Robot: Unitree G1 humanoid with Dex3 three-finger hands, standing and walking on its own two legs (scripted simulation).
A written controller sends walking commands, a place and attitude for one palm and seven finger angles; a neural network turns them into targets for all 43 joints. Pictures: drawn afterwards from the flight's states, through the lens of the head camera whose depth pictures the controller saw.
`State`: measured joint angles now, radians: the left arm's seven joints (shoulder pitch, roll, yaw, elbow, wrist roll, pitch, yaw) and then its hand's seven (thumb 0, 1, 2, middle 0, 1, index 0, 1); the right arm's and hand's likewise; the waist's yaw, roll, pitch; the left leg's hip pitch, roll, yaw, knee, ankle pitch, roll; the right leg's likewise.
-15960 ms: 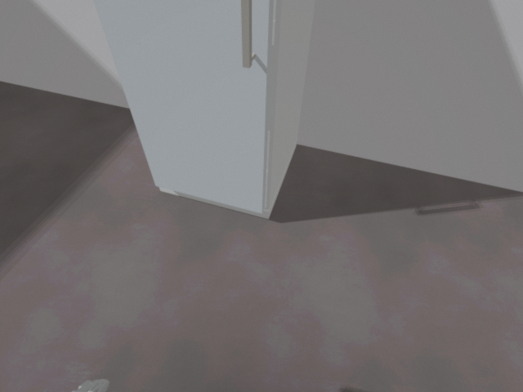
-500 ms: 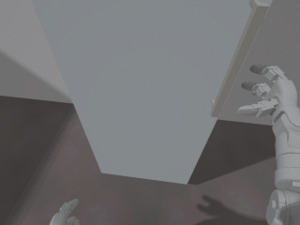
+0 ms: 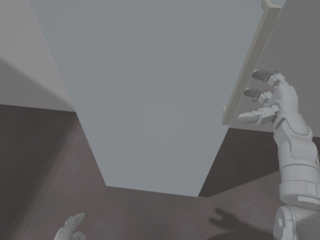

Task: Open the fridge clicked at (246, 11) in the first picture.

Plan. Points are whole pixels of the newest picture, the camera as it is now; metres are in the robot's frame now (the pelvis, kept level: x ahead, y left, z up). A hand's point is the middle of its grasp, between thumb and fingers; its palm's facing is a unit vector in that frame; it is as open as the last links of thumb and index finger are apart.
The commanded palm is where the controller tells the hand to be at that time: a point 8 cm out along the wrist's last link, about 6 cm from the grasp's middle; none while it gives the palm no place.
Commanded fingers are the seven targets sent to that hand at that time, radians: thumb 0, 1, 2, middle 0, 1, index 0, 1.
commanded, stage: feel for the door with the fingertips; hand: right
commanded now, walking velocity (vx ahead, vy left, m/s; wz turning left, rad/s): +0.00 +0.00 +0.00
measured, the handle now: (242, 73) +0.47 -0.16 +0.21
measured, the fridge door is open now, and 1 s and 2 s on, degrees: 0 0 0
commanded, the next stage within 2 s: slide the fingers in behind the handle in 0.70 s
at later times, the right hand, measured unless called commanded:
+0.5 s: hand (249, 93) +0.43 -0.18 +0.18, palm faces +0.07 +1.00 +0.00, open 13.9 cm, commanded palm +0.41 -0.22 +0.18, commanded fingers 0.00 0.50 -0.30 0.30 1.20 0.30 1.20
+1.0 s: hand (249, 93) +0.43 -0.18 +0.18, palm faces +0.06 +1.00 +0.00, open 13.7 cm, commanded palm +0.41 -0.22 +0.18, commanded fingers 0.00 0.50 -0.30 0.30 1.20 0.30 1.20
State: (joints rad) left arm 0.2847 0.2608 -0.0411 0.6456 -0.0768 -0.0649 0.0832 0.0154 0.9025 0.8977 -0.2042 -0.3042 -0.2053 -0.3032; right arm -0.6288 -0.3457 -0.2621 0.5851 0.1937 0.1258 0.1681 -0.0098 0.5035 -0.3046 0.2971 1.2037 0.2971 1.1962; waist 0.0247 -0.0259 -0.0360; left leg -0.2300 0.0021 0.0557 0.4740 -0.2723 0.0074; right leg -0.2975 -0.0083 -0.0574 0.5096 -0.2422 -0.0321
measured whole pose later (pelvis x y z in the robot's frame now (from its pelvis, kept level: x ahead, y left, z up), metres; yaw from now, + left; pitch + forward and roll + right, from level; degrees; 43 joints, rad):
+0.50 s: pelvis +0.00 +0.01 +0.00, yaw +0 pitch +2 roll +0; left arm 0.31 0.27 -0.03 0.67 -0.07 -0.04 0.09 0.01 0.90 0.90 -0.20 -0.30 -0.21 -0.30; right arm -0.72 -0.37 -0.28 0.73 0.17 0.07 0.15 -0.01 0.50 -0.30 0.31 1.21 0.31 1.21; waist 0.04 -0.03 -0.03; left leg -0.24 -0.01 0.06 0.48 -0.27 0.03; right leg -0.30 -0.02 -0.05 0.50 -0.23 -0.01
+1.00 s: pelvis -0.01 +0.01 +0.00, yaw +0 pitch +3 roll +1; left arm 0.32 0.26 -0.04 0.68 -0.07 -0.08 0.08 0.01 0.90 0.90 -0.20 -0.30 -0.21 -0.30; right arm -0.79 -0.38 -0.28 0.87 0.16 -0.02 0.17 -0.01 0.50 -0.30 0.33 1.24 0.34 1.22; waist 0.05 -0.03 -0.04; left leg -0.28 -0.01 0.06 0.50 -0.27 0.02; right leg -0.34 -0.02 -0.05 0.53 -0.23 -0.02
